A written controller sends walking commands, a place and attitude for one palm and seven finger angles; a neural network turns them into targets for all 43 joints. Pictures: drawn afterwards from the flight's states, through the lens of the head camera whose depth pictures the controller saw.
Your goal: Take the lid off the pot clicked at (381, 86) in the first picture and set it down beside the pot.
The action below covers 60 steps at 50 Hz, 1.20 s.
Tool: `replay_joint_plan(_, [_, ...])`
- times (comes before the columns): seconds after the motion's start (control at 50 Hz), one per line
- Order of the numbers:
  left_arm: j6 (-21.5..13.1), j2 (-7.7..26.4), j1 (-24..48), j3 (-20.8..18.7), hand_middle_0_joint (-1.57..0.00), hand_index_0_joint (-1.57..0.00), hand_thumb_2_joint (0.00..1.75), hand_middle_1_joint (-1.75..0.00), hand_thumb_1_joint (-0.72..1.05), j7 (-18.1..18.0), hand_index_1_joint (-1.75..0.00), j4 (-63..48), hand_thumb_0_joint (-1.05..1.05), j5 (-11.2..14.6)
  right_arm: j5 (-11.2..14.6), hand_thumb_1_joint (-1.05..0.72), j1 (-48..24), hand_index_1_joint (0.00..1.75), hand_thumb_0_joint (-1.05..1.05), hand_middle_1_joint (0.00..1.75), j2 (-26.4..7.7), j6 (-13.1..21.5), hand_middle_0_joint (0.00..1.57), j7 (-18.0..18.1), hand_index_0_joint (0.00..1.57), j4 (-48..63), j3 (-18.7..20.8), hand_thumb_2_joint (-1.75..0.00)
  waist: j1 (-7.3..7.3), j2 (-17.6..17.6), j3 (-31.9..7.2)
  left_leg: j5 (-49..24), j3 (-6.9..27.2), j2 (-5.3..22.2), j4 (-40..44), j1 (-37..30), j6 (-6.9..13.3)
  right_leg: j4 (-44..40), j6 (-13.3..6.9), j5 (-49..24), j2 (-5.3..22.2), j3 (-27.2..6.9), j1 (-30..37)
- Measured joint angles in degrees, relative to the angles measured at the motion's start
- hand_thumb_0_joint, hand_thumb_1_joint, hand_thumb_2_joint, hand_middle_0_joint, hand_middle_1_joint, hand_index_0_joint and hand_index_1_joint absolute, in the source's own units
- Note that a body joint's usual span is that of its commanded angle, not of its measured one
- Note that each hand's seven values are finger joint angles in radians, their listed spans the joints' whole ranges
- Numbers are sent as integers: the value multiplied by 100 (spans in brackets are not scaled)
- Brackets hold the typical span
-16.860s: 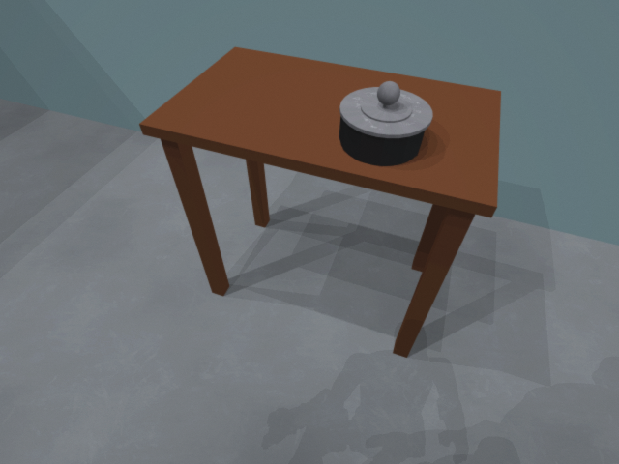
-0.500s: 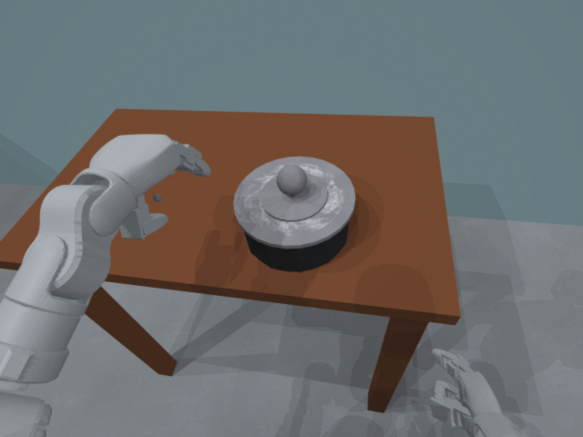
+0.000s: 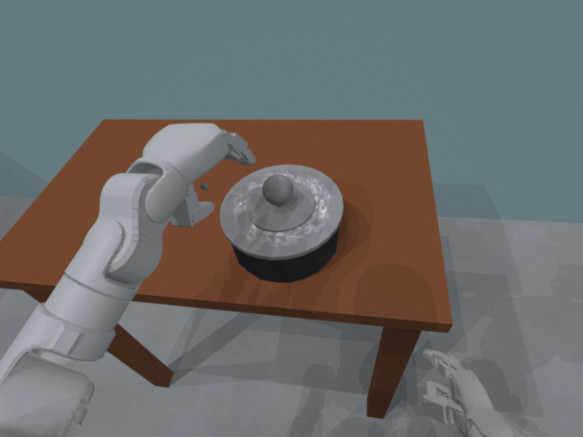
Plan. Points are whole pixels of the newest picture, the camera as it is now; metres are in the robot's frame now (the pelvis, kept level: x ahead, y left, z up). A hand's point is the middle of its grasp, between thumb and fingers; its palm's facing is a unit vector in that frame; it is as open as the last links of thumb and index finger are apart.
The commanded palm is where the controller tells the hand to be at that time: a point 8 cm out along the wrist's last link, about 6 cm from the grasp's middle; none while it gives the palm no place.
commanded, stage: move the open hand above the knob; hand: left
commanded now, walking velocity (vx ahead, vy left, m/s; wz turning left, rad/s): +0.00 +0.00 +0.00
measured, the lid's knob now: (277, 189) +0.44 +0.06 +0.10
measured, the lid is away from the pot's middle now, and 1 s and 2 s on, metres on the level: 0.00 0.00 0.00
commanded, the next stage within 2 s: lower the open fingers around the knob in 1.32 s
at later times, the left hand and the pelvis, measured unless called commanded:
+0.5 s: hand (257, 164) +0.41 +0.08 +0.18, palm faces -0.13 -0.07 -0.99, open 10.1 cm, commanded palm +0.39 +0.09 +0.25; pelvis +0.01 +0.00 +0.00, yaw -1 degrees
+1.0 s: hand (258, 160) +0.42 +0.08 +0.18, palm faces -0.14 -0.08 -0.99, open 10.1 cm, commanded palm +0.39 +0.09 +0.25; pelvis +0.01 -0.01 +0.00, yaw -1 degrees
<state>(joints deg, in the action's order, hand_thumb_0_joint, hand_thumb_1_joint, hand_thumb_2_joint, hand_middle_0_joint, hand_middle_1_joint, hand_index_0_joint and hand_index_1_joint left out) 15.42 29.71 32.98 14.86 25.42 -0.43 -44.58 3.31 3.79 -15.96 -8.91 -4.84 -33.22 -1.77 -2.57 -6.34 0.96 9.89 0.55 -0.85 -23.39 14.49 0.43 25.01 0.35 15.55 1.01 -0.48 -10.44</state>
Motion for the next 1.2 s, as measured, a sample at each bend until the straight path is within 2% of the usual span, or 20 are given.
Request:
replay_joint_plan(0.24, [192, -294, 567, 442, -85, -85, 150, -9, -32, -176, -8, 502, 0, -68, 31, -91, 12, 30, 1, 30, 14, -72, 20, -22, 19, -87, 24, -90, 49, 51, -48, 53, -5, -7, -49, 47, -14, 102, -15, 80, 7, -5, -72])
replay_joint_plan(0.62, [259, -764, 1241, 677, -85, -85, 150, -9, -32, -462, -8, 1429, 0, -77, 25, -91, 117, 30, 1, 30, 44, -221, 20, -74, 19, -225, 55, -90, 176, 62, -193, 84, -77, 24, -33, 72, -47, 201, -47, 142, -20, -79, -180])
replay_joint_plan(0.8, [267, -734, 1174, 546, -85, -85, 150, -9, -32, -461, -8, 1532, 0, -85, 25, -91, 194, 30, 1, 30, 12, -247, 20, -47, 19, -212, 90, -90, 217, 35, -236, 102, -120, 41, -4, 29, -51, 198, -53, 157, -35, -123, -167])
replay_joint_plan(1.02, [315, -625, 1036, 599, -85, -85, 150, -9, -32, -383, -8, 1213, 0, -72, 38, -91, 130, 30, 1, 30, -5, -204, 19, -46, 19, -173, 124, -90, 163, 50, -198, 121, -92, 32, -32, 15, -46, 185, -51, 166, -28, -94, -121])
replay_joint_plan(1.2, [297, -682, 938, 733, -85, -85, 150, -9, -32, -395, -8, 955, 0, -53, 52, -91, -37, 30, 1, 30, 49, -270, 19, -97, 19, -128, 74, -90, 101, 53, -197, 117, -73, 5, -52, 26, -30, 193, -34, 165, -2, -74, -117])
